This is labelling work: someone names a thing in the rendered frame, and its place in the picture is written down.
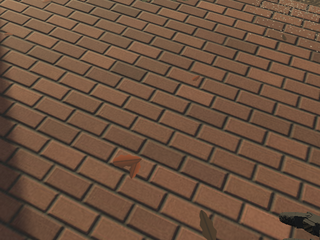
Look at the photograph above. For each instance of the right robot hand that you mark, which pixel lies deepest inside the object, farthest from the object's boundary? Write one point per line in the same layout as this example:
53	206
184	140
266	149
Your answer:
309	221

